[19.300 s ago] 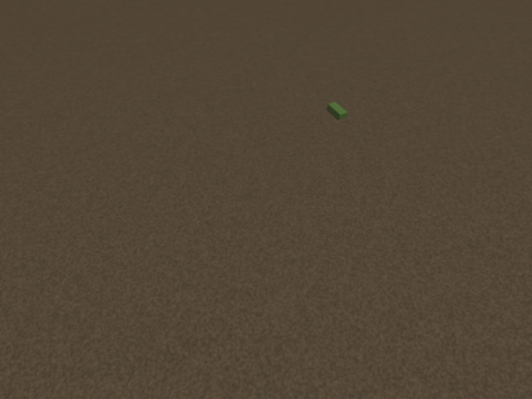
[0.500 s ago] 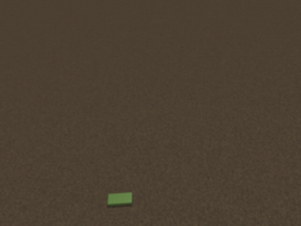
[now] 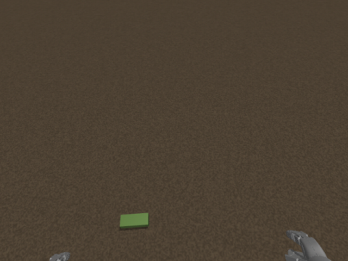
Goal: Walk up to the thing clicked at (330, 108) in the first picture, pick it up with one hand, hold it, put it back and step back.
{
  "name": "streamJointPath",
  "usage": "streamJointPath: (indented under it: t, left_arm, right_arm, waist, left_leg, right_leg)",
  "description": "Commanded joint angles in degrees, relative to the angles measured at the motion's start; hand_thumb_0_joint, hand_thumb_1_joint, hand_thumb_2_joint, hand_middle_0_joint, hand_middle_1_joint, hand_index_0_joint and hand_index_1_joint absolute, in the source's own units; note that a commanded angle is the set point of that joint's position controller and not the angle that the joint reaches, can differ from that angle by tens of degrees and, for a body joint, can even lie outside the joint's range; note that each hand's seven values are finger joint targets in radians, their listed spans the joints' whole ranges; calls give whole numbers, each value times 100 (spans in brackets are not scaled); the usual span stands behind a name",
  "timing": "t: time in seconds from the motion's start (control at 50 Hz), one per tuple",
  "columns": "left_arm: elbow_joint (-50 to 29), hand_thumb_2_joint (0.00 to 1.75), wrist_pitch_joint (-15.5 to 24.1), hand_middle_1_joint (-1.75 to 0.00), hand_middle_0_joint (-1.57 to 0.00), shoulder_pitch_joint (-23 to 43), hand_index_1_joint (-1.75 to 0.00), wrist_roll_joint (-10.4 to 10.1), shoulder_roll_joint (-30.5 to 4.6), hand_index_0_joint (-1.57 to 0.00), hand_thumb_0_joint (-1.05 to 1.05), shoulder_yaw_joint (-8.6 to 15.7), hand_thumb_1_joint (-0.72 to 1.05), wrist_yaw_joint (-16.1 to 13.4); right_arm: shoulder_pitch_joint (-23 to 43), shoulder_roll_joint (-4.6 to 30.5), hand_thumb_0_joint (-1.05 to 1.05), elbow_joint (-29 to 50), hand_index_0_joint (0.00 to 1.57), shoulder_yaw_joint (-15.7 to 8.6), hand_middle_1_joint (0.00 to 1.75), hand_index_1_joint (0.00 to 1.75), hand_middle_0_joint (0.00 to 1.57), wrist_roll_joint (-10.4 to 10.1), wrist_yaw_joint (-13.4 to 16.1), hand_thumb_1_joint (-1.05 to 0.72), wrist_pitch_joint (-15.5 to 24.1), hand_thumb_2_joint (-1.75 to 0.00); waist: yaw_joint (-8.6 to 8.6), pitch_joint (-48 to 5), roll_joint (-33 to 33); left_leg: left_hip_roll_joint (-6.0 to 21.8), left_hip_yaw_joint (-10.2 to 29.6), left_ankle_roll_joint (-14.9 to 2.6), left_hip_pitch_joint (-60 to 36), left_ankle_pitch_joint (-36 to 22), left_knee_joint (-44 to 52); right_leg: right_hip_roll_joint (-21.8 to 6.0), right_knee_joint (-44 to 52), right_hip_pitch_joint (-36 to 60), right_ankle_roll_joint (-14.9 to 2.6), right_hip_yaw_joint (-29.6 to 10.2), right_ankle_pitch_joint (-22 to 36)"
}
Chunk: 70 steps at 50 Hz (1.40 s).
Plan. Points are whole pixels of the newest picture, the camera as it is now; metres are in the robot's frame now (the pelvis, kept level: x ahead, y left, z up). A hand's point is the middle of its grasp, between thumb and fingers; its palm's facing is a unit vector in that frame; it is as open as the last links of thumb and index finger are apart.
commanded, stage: walk up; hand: left
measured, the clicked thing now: (134, 220) +0.42 +0.25 -0.74
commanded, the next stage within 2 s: none
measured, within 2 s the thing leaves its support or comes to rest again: neither
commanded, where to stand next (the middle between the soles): +0.04 +0.00 m, yaw +1 degrees
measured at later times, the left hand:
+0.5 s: hand out of the picture +0.03 +0.27 -0.15, palm faces +0.00 -0.94 -0.35, open 7.4 cm
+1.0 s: hand out of the picture -0.01 +0.26 -0.15, palm faces +0.02 -0.89 -0.45, open 7.3 cm
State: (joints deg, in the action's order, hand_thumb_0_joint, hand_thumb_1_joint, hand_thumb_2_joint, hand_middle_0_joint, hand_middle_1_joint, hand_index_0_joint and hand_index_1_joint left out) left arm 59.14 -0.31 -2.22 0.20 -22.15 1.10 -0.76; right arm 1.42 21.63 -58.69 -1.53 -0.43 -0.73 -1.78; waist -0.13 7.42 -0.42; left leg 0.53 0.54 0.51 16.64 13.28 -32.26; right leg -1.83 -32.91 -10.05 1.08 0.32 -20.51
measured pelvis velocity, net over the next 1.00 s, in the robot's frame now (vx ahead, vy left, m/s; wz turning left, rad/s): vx -0.07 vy -0.02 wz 0.03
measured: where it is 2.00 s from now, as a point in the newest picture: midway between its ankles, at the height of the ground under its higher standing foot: outside the picture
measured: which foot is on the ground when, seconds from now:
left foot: down 0.00-0.92, up 0.94-1.00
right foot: down 0.00-1.00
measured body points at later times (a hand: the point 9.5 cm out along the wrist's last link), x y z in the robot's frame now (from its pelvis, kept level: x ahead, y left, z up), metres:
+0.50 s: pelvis -0.02 +0.01 +0.01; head +0.01 +0.01 +0.46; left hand +0.03 +0.32 -0.12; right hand +0.06 -0.29 -0.12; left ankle +0.04 +0.13 -0.73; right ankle -0.03 -0.13 -0.73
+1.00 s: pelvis -0.07 -0.02 -0.02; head -0.02 -0.05 +0.43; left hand -0.01 +0.31 -0.12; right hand +0.10 -0.34 -0.14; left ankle +0.01 +0.12 -0.70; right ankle -0.08 -0.13 -0.73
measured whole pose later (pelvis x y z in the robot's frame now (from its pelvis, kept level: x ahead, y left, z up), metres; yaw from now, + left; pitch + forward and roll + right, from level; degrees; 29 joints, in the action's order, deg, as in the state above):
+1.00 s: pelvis -0.07 -0.02 -0.02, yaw +2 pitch -2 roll +1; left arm 54.4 -1.3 -9.6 2.5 -21.4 3.7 -0.3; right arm -0.7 23.8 -52.0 -4.5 1.1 0.2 -4.8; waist -1.6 8.3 -2.8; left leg -4.3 8.2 -0.2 30.9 25.3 -54.1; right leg 0.1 -43.0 -17.3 -2.0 0.7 -24.2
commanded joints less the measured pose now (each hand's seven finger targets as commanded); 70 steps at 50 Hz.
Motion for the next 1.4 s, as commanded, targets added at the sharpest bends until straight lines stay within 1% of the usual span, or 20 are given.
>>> streamJointPath:
  t: [0.0, 0.28, 0.6, 0.64, 0.7, 0.8, 0.86, 0.9, 0.94, 1.0, 1.02, 1.08, 1.12, 1.18, 1.22, 1.24, 1.26, 1.28, 1.3, 1.38]
  left_arm:
    - [-186, 90, 94, -30, -20, 91, -30, 15, -1289, -20, 0, 282, 90, -20]
    - [-4, 90, 84, -30, -20, -208, -30, 23, -1133, -20, 0, 327, 90, 67]
    - [27, 90, 158, -30, -20, -301, -30, 36, -1155, -20, 0, 335, 90, 24]
    - [-121, 90, 46, -30, -20, -409, -30, -31, -1316, -20, 0, 440, 90, -11]
    - [-343, 90, -44, -30, -20, -405, -30, -33, -1258, -20, 0, 465, 90, -16]
    - [-393, 90, -248, -30, -20, -1123, -30, -4, -997, -20, 0, 490, 90, 3]
    - [-346, 90, -216, -30, -20, -1758, -30, 1, -982, -20, 0, 566, 90, -7]
    - [-664, 90, -29, -30, -20, -1168, -30, 267, -1753, -20, 0, 734, 90, -18]
    - [-1042, 90, 87, -30, -20, -465, -30, 289, -2056, -20, 0, 759, 90, -93]
    - [-1122, 90, 254, -30, -20, -97, -30, 276, -1516, -20, 0, 666, 90, -132]
    - [-1102, 90, 307, -30, -20, -402, -30, 298, -1381, -20, 0, 636, 90, -114]
    - [-1071, 90, 362, -30, -20, -1344, -30, 297, -1670, -20, 0, 794, 90, 8]
    - [-1036, 90, 388, -30, -20, -1870, -30, 239, -1819, -20, 0, 844, 90, 71]
    - [-1225, 90, 367, -30, -20, -1723, -30, 194, -1788, -20, 0, 785, 90, 165]
    - [-1432, 90, 288, -30, -20, -1194, -30, 135, -1581, -20, 0, 668, 90, 212]
    - [-1520, 90, 264, -30, -20, -1240, -30, 98, -1176, -20, 0, 522, 90, 203]
    - [-1716, 90, 258, -30, -20, -1173, -30, 43, -624, -20, 0, 370, 90, 205]
    - [-1618, 90, 207, -30, -20, -1049, -30, 107, -1174, -20, 0, 490, 90, 106]
    - [-1525, 90, 229, -30, -20, -1063, -30, 51, -1381, -20, 0, 506, 90, 71]
    - [-1209, 90, 232, -30, -20, -1682, -30, 1, -1208, -20, 0, 462, 90, 119]
  right_arm:
    - [145, 1157, 0, 189, 20, -223, 30, 30, 20, 26, 13, -90, 123, -90]
    - [-105, 1142, 0, -87, 20, -214, 30, 30, 20, 94, -33, -90, 189, -90]
    - [-289, 1077, 0, -97, 20, -211, 30, 30, 20, 40, -14, -90, 183, -90]
    - [-295, 1246, 0, 29, 20, -293, 30, 30, 20, -3, 19, -90, 101, -90]
    - [-387, 1343, 0, 236, 20, -368, 30, 30, 20, -8, 30, -90, 39, -90]
    - [63, 1670, 0, 823, 20, -555, 30, 30, 20, 141, 43, -90, -94, -90]
    - [421, 1414, 0, 1167, 20, -545, 30, 30, 20, 211, 75, -90, -179, -90]
    - [197, 909, 0, 1228, 20, -432, 30, 30, 20, 105, 93, -90, -154, -90]
    - [-389, 1067, 0, 1156, 20, -474, 30, 30, 20, 125, 150, -90, -191, -90]
    - [-932, 1277, 0, 900, 20, -578, 30, 30, 20, 92, 31, -90, -78, -90]
    - [-925, 1238, 0, 875, 20, -532, 30, 30, 20, 122, 5, -90, -34, -90]
    - [-394, 1353, 0, 1169, 20, -528, 30, 30, 20, 255, -156, -90, 114, -90]
    - [-154, 1315, 0, 1357, 20, -525, 30, 30, 20, 278, -217, -90, 213, -90]
    - [-545, 1107, 0, 1268, 20, -512, 30, 30, 20, 258, -230, -90, 372, -90]
    - [-1561, 982, 0, 965, 20, -575, 30, 30, 20, 212, -179, -90, 460, -90]
    - [-2108, 1177, 0, 832, 20, -685, 30, 30, 20, 230, -99, -90, 509, -90]
    - [-2412, 1675, 0, 890, 20, -789, 30, 30, 20, 344, -14, -90, 547, -90]
    - [-2251, 2163, 0, 1023, 20, -862, 30, 30, 20, 237, -3, -90, 558, -90]
    - [-2015, 1932, 0, 1088, 20, -805, 30, 30, 20, 147, 8, -90, 545, -90]
    - [-1657, 1501, 0, 1285, 20, -558, 30, 30, 20, 99, 113, -90, 623, -90]
  waist:
    - [18, -939, 129]
    - [-41, -766, -171]
    - [45, -867, 7]
    - [9, -751, -13]
    - [40, -1279, -118]
    - [-142, -1331, -1344]
    - [-514, -1143, -940]
    - [-358, -554, 1384]
    - [-60, -697, 976]
    - [216, -787, 496]
    - [26, -914, 595]
    - [-516, -527, 1049]
    - [-694, -223, 945]
    - [-433, -271, 1076]
    - [236, -642, 831]
    - [485, -1009, 59]
    - [585, -986, -1308]
    - [573, -741, -900]
    - [422, -424, -432]
    - [86, -175, -710]
  left_leg:
    - [504, 570, -307, -658, -1018, 663]
    - [635, 927, -204, -408, 495, 1576]
    - [553, 749, -168, -561, -578, 1165]
    - [556, 651, -224, -551, -2265, 574]
    - [704, 734, -464, -552, -2467, 444]
    - [1634, 1855, -1365, 697, -1039, 1345]
    - [1175, 1291, -1031, 936, -1216, 279]
    - [-695, 551, -159, 1687, 1362, -2035]
    - [-564, 1250, -98, 1349, 2047, -3426]
    - [-363, 1079, 56, 1164, 874, -3380]
    - [-329, 889, 60, 1228, 929, -2911]
    - [-162, 429, 10, 1949, 1500, -1718]
    - [-104, 308, -34, 2047, 1662, -1166]
    - [-71, -103, -140, 944, 1435, -211]
    - [-284, -513, -205, -945, 237, 1108]
    - [-86, -27, -292, -2322, 7, 1380]
    - [1416, 2484, -728, -2978, 717, 1879]
    - [2278, 3239, -1433, -1995, 754, 1722]
    - [2200, 2785, -1640, -1566, 8, 1641]
    - [1492, 944, -1264, -1271, -2598, 1107]
  right_leg:
    - [-599, 989, -149, -396, -603, 1151]
    - [-429, 1443, 37, -332, -432, 201]
    - [-541, 1509, -27, -326, -468, 994]
    - [-550, 905, -193, -384, -366, 2224]
    - [-391, 224, -39, -445, -216, 2111]
    - [355, -1931, 75, -399, 54, -1027]
    - [29, -885, 20, -583, -149, -484]
    - [-1588, 1536, -377, -1131, -2714, 518]
    - [-2267, 1475, -1206, -1833, -2952, 1395]
    - [-1236, 1090, -442, -1208, -1500, 1143]
    - [-1151, 1118, 39, -1077, -1435, 460]
    - [-1462, 1471, 1117, -1347, -1967, -1365]
    - [-1558, 1626, 1371, -1402, -2067, -1222]
    - [-1420, 1340, 862, -1344, -1431, 488]
    - [-901, 373, -74, -1000, -494, 1197]
    - [-494, -894, -969, -677, -9, 1464]
    - [346, -2261, -2635, -323, 114, -587]
    - [139, -2558, -2671, -356, -556, -1327]
    - [101, -2958, -2485, -364, -821, -1181]
    - [30, -2291, -2021, -223, -741, -549]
